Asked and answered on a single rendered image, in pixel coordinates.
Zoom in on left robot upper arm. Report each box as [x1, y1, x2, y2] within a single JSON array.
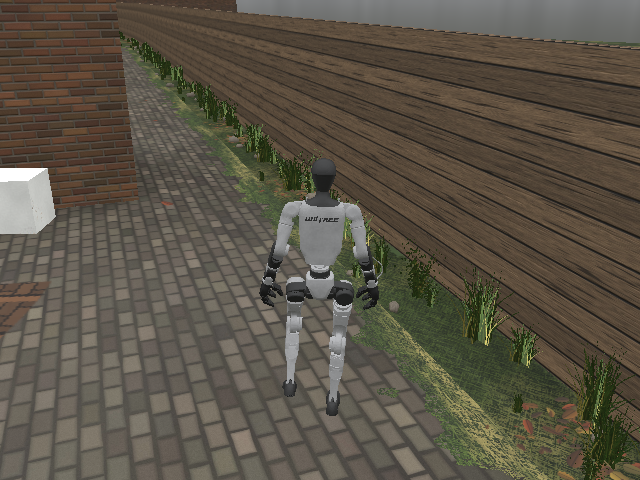
[[273, 201, 302, 257]]

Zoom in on right robot upper arm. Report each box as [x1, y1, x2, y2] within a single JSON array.
[[343, 203, 369, 259]]

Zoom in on left robot forearm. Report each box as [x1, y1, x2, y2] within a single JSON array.
[[262, 241, 283, 285]]

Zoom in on right robot forearm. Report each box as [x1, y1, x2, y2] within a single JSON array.
[[358, 244, 378, 288]]

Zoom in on robot right hand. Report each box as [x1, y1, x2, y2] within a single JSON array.
[[356, 284, 379, 310]]

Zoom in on robot left thigh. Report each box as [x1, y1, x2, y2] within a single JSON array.
[[286, 277, 306, 333]]

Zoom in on robot left hand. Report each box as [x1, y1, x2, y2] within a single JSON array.
[[259, 281, 283, 307]]

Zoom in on robot left shin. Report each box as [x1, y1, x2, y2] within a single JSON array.
[[285, 316, 299, 384]]

